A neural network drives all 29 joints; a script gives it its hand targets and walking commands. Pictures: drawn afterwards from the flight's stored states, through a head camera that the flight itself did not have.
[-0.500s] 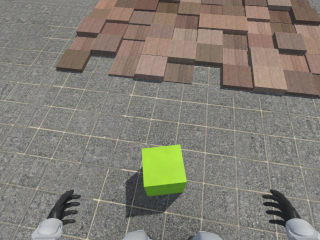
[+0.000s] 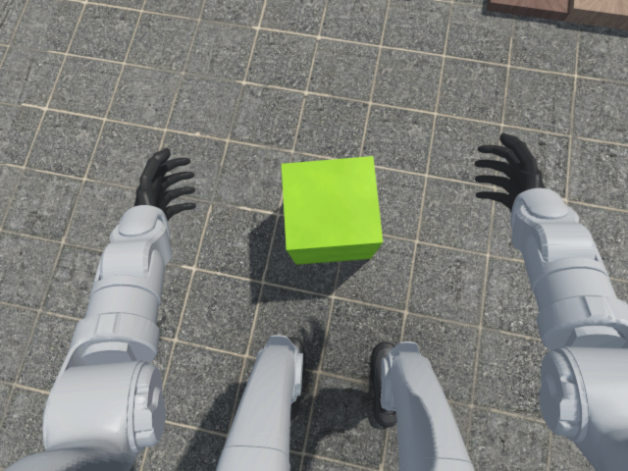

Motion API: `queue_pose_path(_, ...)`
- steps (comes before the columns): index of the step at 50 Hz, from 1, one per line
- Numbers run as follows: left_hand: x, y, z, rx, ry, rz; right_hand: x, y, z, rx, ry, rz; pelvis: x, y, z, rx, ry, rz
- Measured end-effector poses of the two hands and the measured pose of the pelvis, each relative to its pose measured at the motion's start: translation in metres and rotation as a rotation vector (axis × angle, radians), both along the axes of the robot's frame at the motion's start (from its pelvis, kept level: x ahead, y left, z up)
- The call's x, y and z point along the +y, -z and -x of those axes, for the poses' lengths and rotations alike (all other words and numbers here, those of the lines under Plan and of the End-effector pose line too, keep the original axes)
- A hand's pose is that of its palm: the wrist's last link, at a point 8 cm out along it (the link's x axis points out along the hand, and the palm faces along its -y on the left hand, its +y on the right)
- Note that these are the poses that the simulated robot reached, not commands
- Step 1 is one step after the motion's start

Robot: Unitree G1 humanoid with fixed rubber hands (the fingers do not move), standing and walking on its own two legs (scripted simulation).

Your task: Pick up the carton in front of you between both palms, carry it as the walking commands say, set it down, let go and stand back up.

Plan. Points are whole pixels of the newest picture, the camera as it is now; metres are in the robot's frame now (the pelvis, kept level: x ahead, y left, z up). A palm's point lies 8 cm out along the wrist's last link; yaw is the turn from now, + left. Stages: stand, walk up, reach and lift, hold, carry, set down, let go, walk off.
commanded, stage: reach and lift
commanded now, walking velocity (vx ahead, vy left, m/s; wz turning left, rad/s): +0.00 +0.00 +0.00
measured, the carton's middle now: (330, 216) +0.53 +0.03 -0.56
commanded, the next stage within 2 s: none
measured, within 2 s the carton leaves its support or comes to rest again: neither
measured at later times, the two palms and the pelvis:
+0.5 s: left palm (208, 151) +0.52 +0.22 -0.16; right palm (455, 130) +0.57 -0.16 -0.16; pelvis +0.02 +0.00 -0.04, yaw +0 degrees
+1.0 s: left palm (241, 205) +0.50 +0.22 -0.40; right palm (419, 192) +0.55 -0.15 -0.40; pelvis -0.03 -0.01 -0.25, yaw +2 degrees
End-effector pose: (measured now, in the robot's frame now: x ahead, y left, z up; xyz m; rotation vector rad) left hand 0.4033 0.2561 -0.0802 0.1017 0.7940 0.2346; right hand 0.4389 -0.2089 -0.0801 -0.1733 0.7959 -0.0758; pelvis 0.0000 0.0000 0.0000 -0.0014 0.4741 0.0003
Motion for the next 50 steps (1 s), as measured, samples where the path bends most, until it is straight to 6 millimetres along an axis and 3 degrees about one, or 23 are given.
queue_pose_path(8,-0.016,0.014,-0.056,-0.075,-0.027,0.045,0.025,0.014,-0.059,-0.054,-0.016,-0.048,-0.001,0.018,0.017,0.123,0.004,-0.003)
queue_pose_path(17,-0.030,0.041,-0.108,-0.154,-0.035,0.065,0.049,0.040,-0.118,-0.132,-0.038,-0.085,-0.002,0.030,0.007,0.263,0.005,-0.005)
queue_pose_path(22,-0.034,0.061,-0.117,-0.164,-0.034,0.064,0.053,0.062,-0.128,-0.143,-0.036,-0.089,-0.003,0.032,-0.008,0.338,0.003,-0.006)
queue_pose_path(27,-0.034,0.094,-0.113,-0.145,-0.042,0.066,0.055,0.098,-0.124,-0.126,-0.025,-0.095,-0.004,0.046,-0.020,0.416,-0.002,-0.009)
queue_pose_path(33,-0.032,0.156,-0.102,-0.113,-0.059,0.064,0.057,0.161,-0.113,-0.101,-0.018,-0.087,-0.005,0.090,-0.020,0.484,-0.009,-0.011)
queue_pose_path(41,-0.028,0.248,-0.096,-0.115,-0.058,0.053,0.055,0.255,-0.106,-0.115,-0.023,-0.067,-0.008,0.173,0.002,0.458,-0.016,-0.010)
queue_pose_path(50,-0.032,0.317,-0.098,-0.117,-0.054,0.063,0.055,0.320,-0.107,-0.118,-0.015,-0.074,-0.009,0.248,0.030,0.327,-0.018,-0.011)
